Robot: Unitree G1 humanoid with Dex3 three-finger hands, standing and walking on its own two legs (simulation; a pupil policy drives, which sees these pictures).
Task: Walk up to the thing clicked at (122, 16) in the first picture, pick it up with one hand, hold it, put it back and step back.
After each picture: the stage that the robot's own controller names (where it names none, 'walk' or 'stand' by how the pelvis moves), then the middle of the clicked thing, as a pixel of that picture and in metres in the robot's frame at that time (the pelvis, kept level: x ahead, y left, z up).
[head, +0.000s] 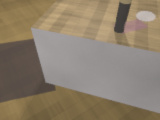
stand; (122, 13) +0.92 -0.24 +0.00
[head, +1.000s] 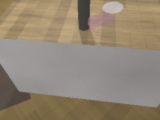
walk; (83, 9) +0.84 +0.04 +0.03
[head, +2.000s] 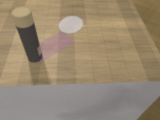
stand; (29, 37) +0.56 +0.25 +0.04
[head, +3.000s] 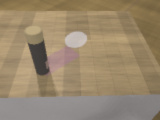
stand; (38, 52) +0.55 +0.22 +0.00
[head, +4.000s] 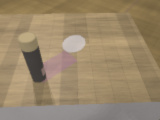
stand; (33, 59) +0.51 +0.23 +0.00
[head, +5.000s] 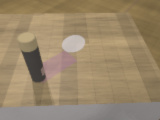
stand; (33, 59) +0.51 +0.23 +0.00
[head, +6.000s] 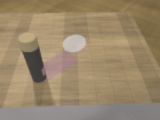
stand; (34, 59) +0.51 +0.23 +0.00
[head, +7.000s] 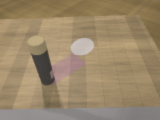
rise first; (42, 62) +0.50 +0.22 +0.00
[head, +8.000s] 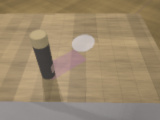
go down; (44, 56) +0.52 +0.22 +0.00
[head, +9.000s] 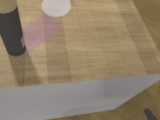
go down; (9, 25) +0.52 +0.21 +0.07
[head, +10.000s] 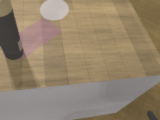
approach; (5, 29) +0.52 +0.22 +0.07
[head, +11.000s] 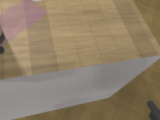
close in; out of the picture +0.54 +0.23 +0.11
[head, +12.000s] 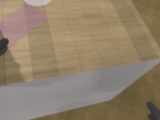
lift; out of the picture +0.51 +0.23 +0.10
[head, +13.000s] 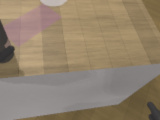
lift; out of the picture +0.48 +0.24 +0.10
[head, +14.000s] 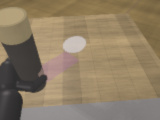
lift; (25, 57) +0.33 +0.16 +0.22
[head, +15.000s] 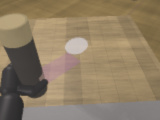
hold; (26, 62) +0.32 +0.17 +0.20
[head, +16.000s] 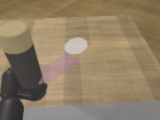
hold; (26, 67) +0.32 +0.17 +0.18
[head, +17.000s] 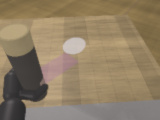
crouch; (27, 68) +0.33 +0.17 +0.17
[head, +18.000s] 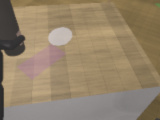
crouch; (2, 18) +0.48 +0.21 +0.22
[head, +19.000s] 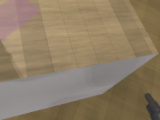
lower; out of the picture +0.54 +0.23 +0.10
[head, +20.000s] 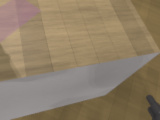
lower; out of the picture +0.54 +0.23 +0.11
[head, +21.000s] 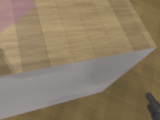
lower; out of the picture +0.55 +0.24 +0.12
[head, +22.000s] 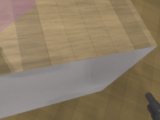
lower; out of the picture +0.55 +0.24 +0.12
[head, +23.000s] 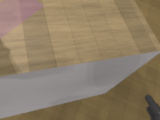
draw back; out of the picture +0.55 +0.23 +0.12
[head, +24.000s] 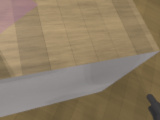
sink last; out of the picture +0.53 +0.24 +0.11
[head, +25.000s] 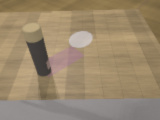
sink last; (38, 52) +0.53 +0.23 +0.05
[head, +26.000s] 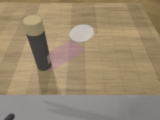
stand; (39, 46) +0.53 +0.22 +0.05
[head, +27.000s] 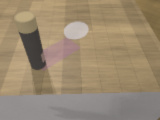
stand; (32, 44) +0.52 +0.22 +0.07
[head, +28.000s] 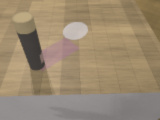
stand; (31, 44) +0.52 +0.23 +0.07
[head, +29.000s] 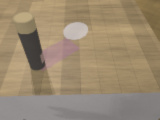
stand; (31, 44) +0.52 +0.23 +0.07
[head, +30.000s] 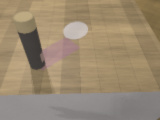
stand; (31, 43) +0.53 +0.23 +0.07
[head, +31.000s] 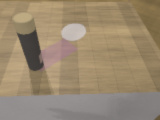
stand; (30, 44) +0.53 +0.22 +0.07
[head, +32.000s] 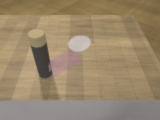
stand; (41, 55) +0.54 +0.21 +0.00
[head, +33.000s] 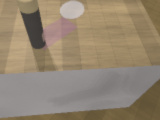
walk; (33, 23) +0.60 +0.21 +0.02
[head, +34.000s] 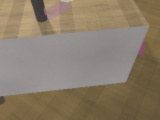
walk; (37, 0) +0.88 +0.30 +0.03
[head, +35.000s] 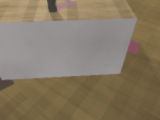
stand; out of the picture +1.17 +0.26 +0.02
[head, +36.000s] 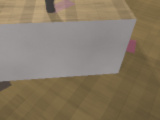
stand; out of the picture +1.13 +0.25 +0.00
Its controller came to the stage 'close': yes
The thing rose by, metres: 0.22
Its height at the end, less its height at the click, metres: +0.00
